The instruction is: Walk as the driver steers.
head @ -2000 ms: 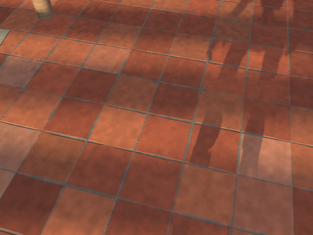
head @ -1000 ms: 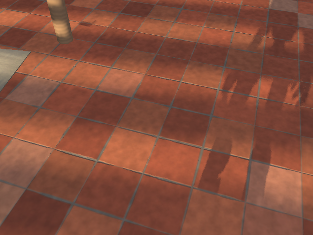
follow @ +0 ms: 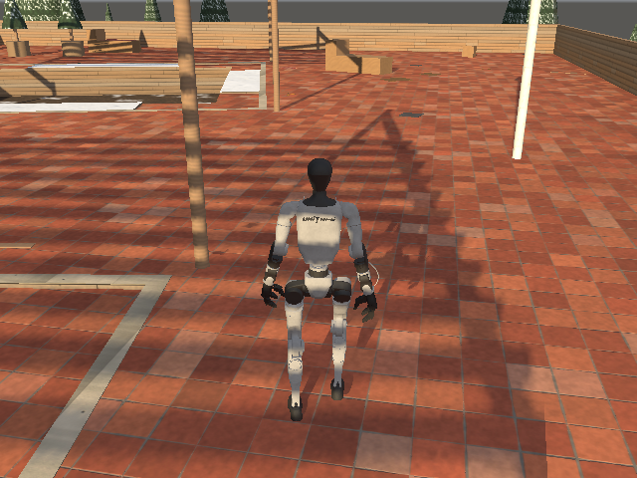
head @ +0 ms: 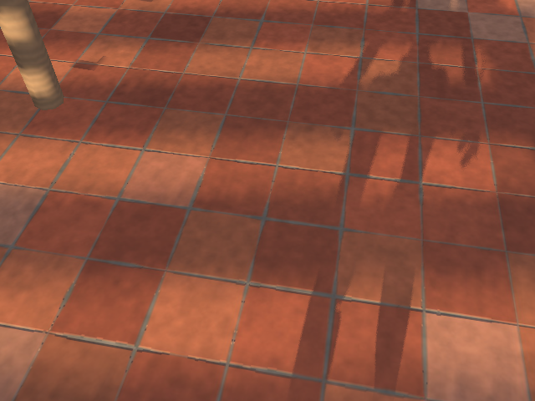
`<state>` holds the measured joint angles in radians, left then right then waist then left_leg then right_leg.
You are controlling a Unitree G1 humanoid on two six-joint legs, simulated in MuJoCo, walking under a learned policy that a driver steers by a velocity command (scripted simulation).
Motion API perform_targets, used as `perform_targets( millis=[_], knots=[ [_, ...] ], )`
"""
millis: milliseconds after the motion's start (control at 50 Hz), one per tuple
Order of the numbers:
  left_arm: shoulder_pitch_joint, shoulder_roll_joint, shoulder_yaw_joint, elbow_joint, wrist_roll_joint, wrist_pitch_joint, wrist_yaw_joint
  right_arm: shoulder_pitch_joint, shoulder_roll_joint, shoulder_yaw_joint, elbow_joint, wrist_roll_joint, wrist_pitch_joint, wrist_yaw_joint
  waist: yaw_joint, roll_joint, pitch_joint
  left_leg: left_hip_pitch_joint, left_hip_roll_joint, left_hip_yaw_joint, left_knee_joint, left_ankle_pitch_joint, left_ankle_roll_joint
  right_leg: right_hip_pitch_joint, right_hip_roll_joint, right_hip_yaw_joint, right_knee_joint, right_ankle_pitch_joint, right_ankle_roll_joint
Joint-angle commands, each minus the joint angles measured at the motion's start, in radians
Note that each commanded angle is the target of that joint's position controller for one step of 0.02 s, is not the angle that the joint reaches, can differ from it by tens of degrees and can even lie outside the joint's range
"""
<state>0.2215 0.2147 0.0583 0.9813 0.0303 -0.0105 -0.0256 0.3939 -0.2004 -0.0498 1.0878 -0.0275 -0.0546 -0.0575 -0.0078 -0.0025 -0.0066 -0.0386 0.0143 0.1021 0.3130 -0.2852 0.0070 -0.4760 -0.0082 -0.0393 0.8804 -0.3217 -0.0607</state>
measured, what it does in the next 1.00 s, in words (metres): walks ahead, turning right: right foot, then left foot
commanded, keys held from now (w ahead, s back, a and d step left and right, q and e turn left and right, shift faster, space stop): w+e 0.30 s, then e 0.08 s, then no key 0.62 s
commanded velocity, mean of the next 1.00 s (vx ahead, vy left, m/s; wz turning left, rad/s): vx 0.22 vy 0.00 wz -0.32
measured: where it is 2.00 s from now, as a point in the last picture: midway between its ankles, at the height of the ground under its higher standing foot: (339, 346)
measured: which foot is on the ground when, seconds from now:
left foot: down 0.00-0.18, up 0.20-0.60, down 0.62-1.00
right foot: up 0.00-0.14, down 0.16-0.64, up 0.66-0.94, down 0.96-1.00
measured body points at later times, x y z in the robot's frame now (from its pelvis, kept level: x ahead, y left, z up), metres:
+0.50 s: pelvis +0.21 -0.08 +0.00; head +0.24 -0.11 +0.45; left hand +0.29 +0.17 -0.13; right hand +0.30 -0.36 -0.13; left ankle +0.39 +0.01 -0.69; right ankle +0.12 -0.13 -0.74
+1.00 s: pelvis +0.32 -0.10 -0.01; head +0.32 -0.11 +0.44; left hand +0.43 +0.11 -0.15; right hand +0.30 -0.35 -0.15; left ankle +0.42 -0.05 -0.74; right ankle +0.27 -0.21 -0.74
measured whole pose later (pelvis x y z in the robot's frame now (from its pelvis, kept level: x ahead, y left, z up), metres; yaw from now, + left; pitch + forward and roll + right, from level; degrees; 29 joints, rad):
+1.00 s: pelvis +0.32 -0.10 -0.01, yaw -20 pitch -1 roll +0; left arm 0.27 0.19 0.02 0.99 0.03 0.02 0.03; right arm 0.22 -0.20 -0.02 0.95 -0.01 0.01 -0.01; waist 0.00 0.01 0.03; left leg -0.30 -0.03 0.07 0.43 -0.12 0.05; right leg -0.20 0.01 0.03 0.50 -0.27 -0.02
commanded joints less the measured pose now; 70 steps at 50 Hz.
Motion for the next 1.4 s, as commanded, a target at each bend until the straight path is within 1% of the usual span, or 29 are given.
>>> perform_targets(
  millis=[20, 100, 140, 160, 180, 200, 220, 260, 300, 400, 520, 580, 600, 620, 640, 660, 680, 720, 780, 880, 940, 980, 1020, 1080, 1200, 1240, 1300, 1340, 1400],
  knots=[
    [-0.15, 0.01, 0.001, -0.112, -0.001, -0.014, -0.017, 0.031, -0.112, -0.023, -0.036, -0.006, -0.032, 0.005, -0.028, 0.104, 0.129, 0.021, 0.267, -0.148, -0.173, 0.01, 0.155, -0.159, -0.046, -0.009, -0.088, 0.024, 0.007],
    [-0.173, 0.034, 0.007, -0.157, -0.001, -0.01, -0.029, 0.04, -0.162, -0.041, -0.046, -0.01, -0.031, 0.026, -0.034, 0.134, 0.124, -0.025, 0.274, -0.058, -0.087, 0.129, 0.142, -0.004, -0.008, -0.102, -0.213, -0.006, -0.035],
    [-0.033, 0.054, 0.022, -0.126, 0.003, -0.017, -0.03, 0.008, -0.178, -0.045, -0.06, -0.004, -0.025, 0.037, 0.043, 0.1, 0.065, -0.089, 0.247, 0.031, 0.136, 0.397, 0.113, 0.215, 0.064, -0.148, -0.295, 0.041, -0.071],
    [0.117, 0.099, 0.045, -0.077, 0.009, -0.026, -0.022, 0.008, -0.166, -0.039, -0.072, -0.007, -0.022, 0.045, 0.103, 0.022, -0.029, -0.168, 0.203, 0.103, 0.38, 0.49, 0.079, 0.419, 0.09, -0.114, -0.333, 0.027, -0.101],
    [0.282, 0.225, 0.08, -0.065, 0.018, -0.034, -0.002, -0.036, -0.12, -0.024, -0.143, 0.005, -0.025, 0.056, 0.181, -0.197, -0.134, -0.459, 0.112, 0.158, 0.77, 0.261, 0.006, 0.653, -0.17, 0.329, -0.494, -0.255, -0.206],
    [0.286, 0.293, 0.088, -0.061, -0.007, -0.03, 0.005, -0.113, -0.102, -0.024, -0.205, -0.009, -0.042, 0.071, 0.154, -0.286, -0.172, -0.7, -0.029, -0.023, 0.969, -0.243, -0.009, 0.714, -0.344, 0.817, -0.712, -0.26, -0.288],
    [0.23, 0.279, 0.08, -0.062, -0.008, -0.024, 0.011, -0.189, -0.137, -0.028, -0.226, -0.008, -0.048, 0.078, 0.132, -0.14, -0.063, -0.792, 0.046, -0.116, 1.025, -0.184, 0.017, 0.66, -0.332, 0.699, -0.68, -0.197, -0.283],
    [0.107, 0.191, 0.058, -0.098, -0.012, -0.027, 0.019, -0.171, -0.121, -0.025, -0.213, 0.007, -0.061, 0.082, 0.052, -0.007, 0.037, -0.703, 0.111, -0.126, 0.899, -0.015, 0.031, 0.453, -0.247, 0.471, -0.662, 0.045, -0.22],
    [0.045, 0.15, 0.042, -0.121, -0.022, -0.041, 0.022, -0.122, -0.112, -0.024, -0.2, -0.02, -0.031, 0.081, -0.004, -0.034, 0.031, -0.583, 0.119, -0.121, 0.808, 0.012, 0.009, 0.353, -0.168, 0.346, -0.679, 0.215, -0.192],
    [0.115, 0.167, 0.038, -0.113, -0.026, -0.06, 0.026, -0.205, -0.089, -0.018, -0.257, -0.011, 0.013, 0.069, -0.014, -0.037, 0.042, -0.583, 0.057, -0.07, 0.648, 0.093, -0.049, 0.336, -0.123, 0.214, -0.598, 0.841, -0.189],
    [0.17, 0.134, 0.023, -0.104, -0.02, -0.039, 0.042, -0.327, -0.077, 0.003, -0.304, 0.003, 0.004, 0.069, 0.049, -0.087, 0.006, -0.458, -0.009, -0.046, 0.354, 0.274, 0.0, 0.401, -0.096, 0.182, -0.517, 0.916, -0.106],
    [0.131, 0.157, 0.026, -0.11, -0.015, -0.042, 0.054, -0.215, -0.124, -0.012, -0.267, -0.001, -0.01, 0.055, 0.002, -0.083, -0.012, -0.307, -0.037, -0.071, 0.244, 0.23, 0.045, 0.432, -0.114, 0.233, -0.404, 0.965, -0.075],
    [0.107, 0.166, 0.028, -0.112, -0.022, -0.045, 0.054, -0.136, -0.131, -0.016, -0.24, -0.004, -0.021, 0.049, -0.044, -0.057, -0.028, -0.219, -0.04, -0.066, 0.138, 0.306, 0.059, 0.441, -0.088, 0.222, -0.303, 0.943, -0.06],
    [0.109, 0.156, 0.024, -0.122, -0.03, -0.051, 0.05, -0.058, -0.157, -0.022, -0.221, -0.009, -0.038, 0.042, -0.071, 0.002, -0.082, -0.062, 0.044, -0.131, 0.094, 0.602, 0.077, 0.385, -0.032, 0.203, -0.154, 0.763, -0.037],
    [0.232, 0.083, 0.01, -0.132, -0.052, -0.051, 0.053, -0.012, -0.236, -0.034, -0.236, -0.016, -0.042, 0.04, -0.026, 0.194, -0.219, 0.17, 0.328, -0.395, 0.192, 1.169, 0.204, 0.225, 0.085, 0.137, 0.145, 0.152, -0.004],
    [0.338, 0.092, 0.015, -0.094, -0.056, -0.029, 0.057, -0.034, -0.208, -0.028, -0.238, 0.019, -0.021, 0.047, 0.006, 0.251, -0.342, 0.192, 0.436, -0.595, 0.136, 1.184, 0.334, 0.146, 0.164, 0.13, 0.301, -0.312, 0.01],
    [0.299, 0.123, 0.02, -0.066, -0.022, -0.008, 0.057, -0.115, -0.151, -0.014, -0.261, 0.033, -0.008, 0.054, 0.025, 0.1, -0.239, 0.051, 0.394, -0.552, 0.081, 0.894, 0.331, 0.123, 0.116, 0.172, 0.359, -0.278, 0.014],
    [0.163, 0.099, 0.014, -0.083, -0.002, 0.011, 0.043, -0.229, -0.063, 0.019, -0.275, 0.019, 0.007, 0.045, 0.033, 0.039, -0.063, -0.159, 0.281, -0.387, -0.021, 0.504, 0.249, 0.115, 0.057, 0.167, 0.252, -0.203, 0.028],
    [0.184, 0.064, -0.001, -0.055, 0.0, 0.045, 0.039, -0.23, -0.091, 0.017, -0.241, 0.0, 0.016, 0.036, 0.054, 0.126, -0.034, -0.265, 0.173, -0.239, -0.064, 0.36, 0.185, 0.232, 0.052, 0.091, 0.038, -0.161, 0.054],
    [0.13, 0.059, -0.014, -0.032, -0.012, 0.056, 0.054, -0.192, -0.137, 0.005, -0.203, 0.005, 0.032, 0.04, 0.024, 0.137, -0.049, -0.249, 0.181, -0.275, -0.09, 0.041, 0.184, 0.281, 0.036, 0.042, -0.213, -0.08, 0.046],
    [0.146, 0.051, -0.021, -0.007, -0.003, 0.041, 0.052, -0.201, -0.13, 0.004, -0.192, 0.017, 0.056, 0.037, 0.045, 0.094, 0.01, -0.372, 0.159, -0.274, -0.107, -0.196, 0.106, 0.394, 0.023, 0.048, -0.434, 0.065, 0.009],
    [0.106, 0.1, -0.022, -0.017, 0.002, 0.02, 0.057, -0.166, -0.093, 0.008, -0.186, 0.03, 0.064, 0.042, -0.001, -0.054, 0.083, -0.352, 0.065, -0.193, -0.042, -0.151, 0.027, 0.254, -0.113, 0.251, -0.59, -0.087, -0.035],
    [0.05, 0.056, -0.04, -0.002, -0.015, -0.005, 0.057, -0.15, -0.059, 0.015, -0.154, 0.023, 0.06, 0.051, -0.039, -0.109, 0.091, -0.087, 0.036, -0.151, 0.037, 0.094, 0.019, 0.056, -0.134, 0.275, -0.688, -0.182, -0.014],
    [0.059, 0.067, -0.037, 0.018, -0.022, -0.023, 0.064, -0.106, -0.085, 0.011, -0.107, 0.012, 0.046, 0.051, -0.041, -0.069, 0.064, -0.06, 0.066, -0.173, 0.034, 0.161, 0.035, 0.143, -0.089, 0.21, -0.659, -0.018, 0.009],
    [0.126, 0.042, -0.042, 0.063, -0.02, -0.018, 0.065, -0.108, -0.061, 0.022, -0.054, 0.017, 0.041, 0.041, -0.007, -0.002, 0.072, -0.132, 0.07, -0.177, 0.008, 0.167, 0.029, 0.258, -0.079, 0.174, -0.609, 0.105, -0.009],
    [0.157, 0.066, -0.032, 0.077, -0.018, -0.015, 0.065, -0.103, -0.061, 0.021, -0.044, 0.014, 0.045, 0.041, 0.006, -0.023, 0.061, -0.153, 0.027, -0.14, 0.06, 0.014, 0.034, 0.264, -0.07, 0.187, -0.629, -0.101, -0.031],
    [0.208, 0.126, -0.003, 0.082, -0.018, -0.004, 0.062, -0.16, -0.049, 0.017, -0.075, -0.003, 0.048, 0.053, 0.048, -0.114, 0.171, -0.385, -0.047, -0.037, 0.265, -0.149, 0.045, 0.282, -0.189, 0.359, -0.739, -0.468, -0.131],
    [0.223, 0.123, 0.005, 0.087, -0.012, -0.013, 0.063, -0.202, -0.043, 0.017, -0.11, -0.01, 0.036, 0.064, 0.06, -0.135, 0.224, -0.517, 0.005, -0.053, 0.402, -0.117, 0.058, 0.328, -0.286, 0.435, -0.793, -0.42, -0.185],
    [0.223, 0.113, 0.012, 0.093, 0.0, -0.044, 0.063, -0.219, -0.068, 0.002, -0.138, 0.0, 0.01, 0.079, 0.047, -0.087, 0.202, -0.614, 0.045, -0.082, 0.448, -0.119, 0.07, 0.473, -0.287, 0.333, -0.768, -0.171, -0.179]
  ],
)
